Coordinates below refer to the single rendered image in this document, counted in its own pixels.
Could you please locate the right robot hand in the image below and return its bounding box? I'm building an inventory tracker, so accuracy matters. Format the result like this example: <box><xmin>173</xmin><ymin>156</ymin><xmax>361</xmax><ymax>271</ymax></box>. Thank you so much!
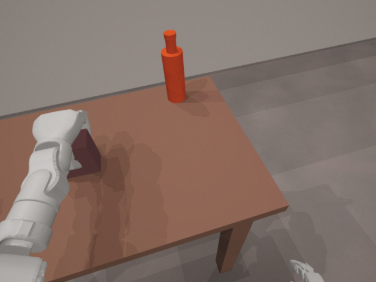
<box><xmin>289</xmin><ymin>260</ymin><xmax>324</xmax><ymax>282</ymax></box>

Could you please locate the table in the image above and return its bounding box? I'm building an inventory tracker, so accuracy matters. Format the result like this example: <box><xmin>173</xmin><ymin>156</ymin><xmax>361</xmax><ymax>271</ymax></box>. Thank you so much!
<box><xmin>0</xmin><ymin>76</ymin><xmax>289</xmax><ymax>282</ymax></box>

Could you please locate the sponge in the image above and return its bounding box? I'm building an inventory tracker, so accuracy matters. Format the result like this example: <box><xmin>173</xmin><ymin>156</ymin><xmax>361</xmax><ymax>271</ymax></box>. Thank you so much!
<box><xmin>67</xmin><ymin>129</ymin><xmax>101</xmax><ymax>179</ymax></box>

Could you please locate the robot left forearm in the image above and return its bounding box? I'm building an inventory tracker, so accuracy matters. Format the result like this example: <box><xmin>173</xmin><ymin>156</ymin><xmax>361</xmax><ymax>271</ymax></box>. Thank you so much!
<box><xmin>0</xmin><ymin>138</ymin><xmax>72</xmax><ymax>256</ymax></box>

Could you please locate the left robot hand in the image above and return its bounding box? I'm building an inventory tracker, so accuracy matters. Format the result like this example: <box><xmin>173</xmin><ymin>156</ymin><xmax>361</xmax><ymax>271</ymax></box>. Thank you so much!
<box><xmin>32</xmin><ymin>109</ymin><xmax>91</xmax><ymax>170</ymax></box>

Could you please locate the left robot upper arm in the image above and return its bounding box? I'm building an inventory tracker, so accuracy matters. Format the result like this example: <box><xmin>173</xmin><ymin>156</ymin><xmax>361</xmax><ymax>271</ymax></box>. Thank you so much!
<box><xmin>0</xmin><ymin>253</ymin><xmax>48</xmax><ymax>282</ymax></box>

